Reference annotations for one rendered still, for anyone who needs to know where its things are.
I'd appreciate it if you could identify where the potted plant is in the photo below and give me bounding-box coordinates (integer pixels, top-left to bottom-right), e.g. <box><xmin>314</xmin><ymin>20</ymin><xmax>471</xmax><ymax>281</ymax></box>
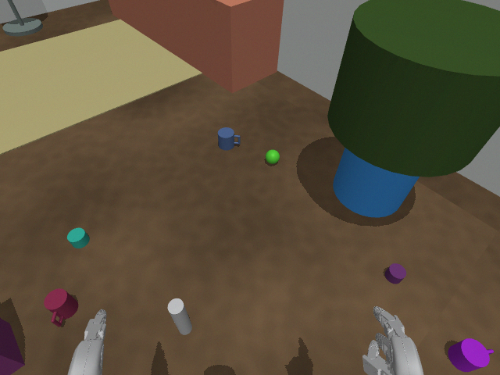
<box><xmin>327</xmin><ymin>0</ymin><xmax>500</xmax><ymax>218</ymax></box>

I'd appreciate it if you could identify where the right robot hand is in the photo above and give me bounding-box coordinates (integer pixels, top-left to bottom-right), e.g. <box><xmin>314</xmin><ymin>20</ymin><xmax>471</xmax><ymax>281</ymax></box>
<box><xmin>362</xmin><ymin>306</ymin><xmax>423</xmax><ymax>375</ymax></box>

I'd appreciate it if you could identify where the left robot hand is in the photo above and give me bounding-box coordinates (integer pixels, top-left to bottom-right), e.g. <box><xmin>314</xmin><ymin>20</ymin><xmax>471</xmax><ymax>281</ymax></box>
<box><xmin>67</xmin><ymin>309</ymin><xmax>106</xmax><ymax>375</ymax></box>

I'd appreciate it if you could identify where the floor lamp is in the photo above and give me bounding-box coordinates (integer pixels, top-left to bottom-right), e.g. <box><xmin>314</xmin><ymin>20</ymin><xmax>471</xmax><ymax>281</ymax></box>
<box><xmin>2</xmin><ymin>0</ymin><xmax>43</xmax><ymax>36</ymax></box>

